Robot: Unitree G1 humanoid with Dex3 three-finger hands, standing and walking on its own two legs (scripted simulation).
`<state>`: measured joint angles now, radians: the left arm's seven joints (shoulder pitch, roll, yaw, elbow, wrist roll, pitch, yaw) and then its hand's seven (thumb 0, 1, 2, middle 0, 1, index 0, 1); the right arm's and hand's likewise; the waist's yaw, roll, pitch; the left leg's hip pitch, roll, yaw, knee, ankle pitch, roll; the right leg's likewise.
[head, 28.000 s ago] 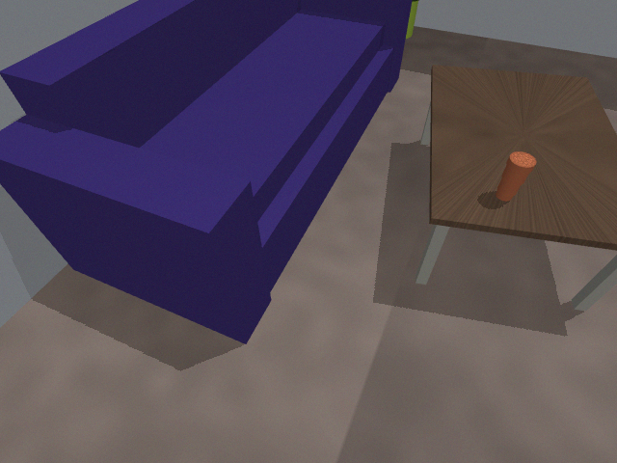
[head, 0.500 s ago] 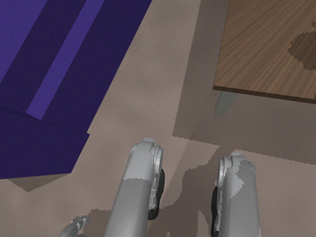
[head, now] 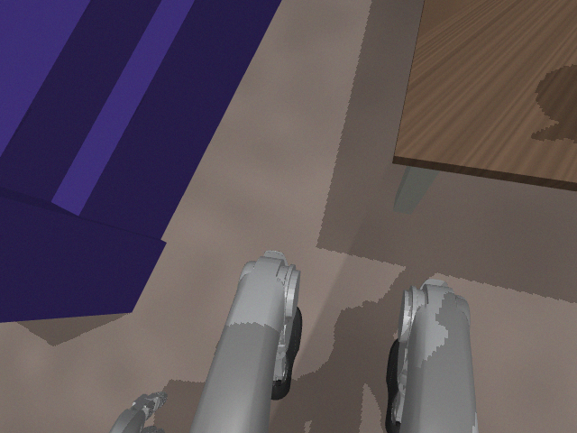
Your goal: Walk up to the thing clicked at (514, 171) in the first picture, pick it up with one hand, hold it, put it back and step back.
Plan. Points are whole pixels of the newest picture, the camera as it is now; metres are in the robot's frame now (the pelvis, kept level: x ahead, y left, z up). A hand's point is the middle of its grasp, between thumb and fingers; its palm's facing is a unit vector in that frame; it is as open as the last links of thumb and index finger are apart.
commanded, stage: withdraw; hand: right
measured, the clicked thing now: out of the picture +0.56 -0.29 +0.03
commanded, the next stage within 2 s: rise in 0.14 s
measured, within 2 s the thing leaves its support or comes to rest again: neither
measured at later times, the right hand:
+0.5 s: hand out of the picture +0.53 -0.40 +0.19, palm faces +0.46 +0.82 -0.33, open 17.4 cm
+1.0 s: hand out of the picture +0.44 -0.34 +0.23, palm faces +0.25 +0.95 -0.17, open 17.3 cm
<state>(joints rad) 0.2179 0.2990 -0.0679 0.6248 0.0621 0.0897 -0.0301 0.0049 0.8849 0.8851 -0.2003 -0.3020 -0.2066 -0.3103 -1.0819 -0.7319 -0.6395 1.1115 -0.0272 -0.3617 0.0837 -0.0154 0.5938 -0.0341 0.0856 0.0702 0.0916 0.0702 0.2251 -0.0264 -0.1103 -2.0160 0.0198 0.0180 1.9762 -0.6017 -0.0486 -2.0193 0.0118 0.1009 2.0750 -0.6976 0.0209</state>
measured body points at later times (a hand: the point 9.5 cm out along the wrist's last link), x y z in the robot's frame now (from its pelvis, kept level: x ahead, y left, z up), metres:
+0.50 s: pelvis +0.03 -0.01 +0.14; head +0.22 -0.05 +0.55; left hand +0.08 +0.27 +0.04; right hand +0.50 -0.44 +0.21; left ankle +0.11 +0.14 -0.40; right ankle +0.07 -0.12 -0.40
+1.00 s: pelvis +0.07 -0.01 +0.26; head +0.18 -0.06 +0.69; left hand +0.13 +0.25 +0.16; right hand +0.42 -0.39 +0.24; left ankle +0.11 +0.14 -0.40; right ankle +0.07 -0.12 -0.40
